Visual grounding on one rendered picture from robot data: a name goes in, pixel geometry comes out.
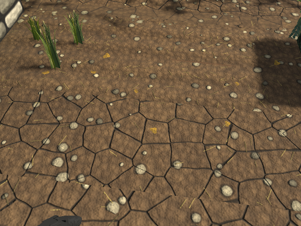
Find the left robot hand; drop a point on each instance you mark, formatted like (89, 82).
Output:
(62, 221)

